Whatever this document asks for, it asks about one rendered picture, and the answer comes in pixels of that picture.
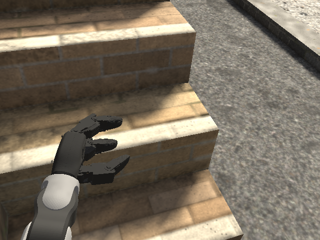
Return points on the left robot forearm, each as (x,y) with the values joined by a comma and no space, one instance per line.
(55,209)

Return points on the robot left hand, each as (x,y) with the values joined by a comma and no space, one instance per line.
(77,146)

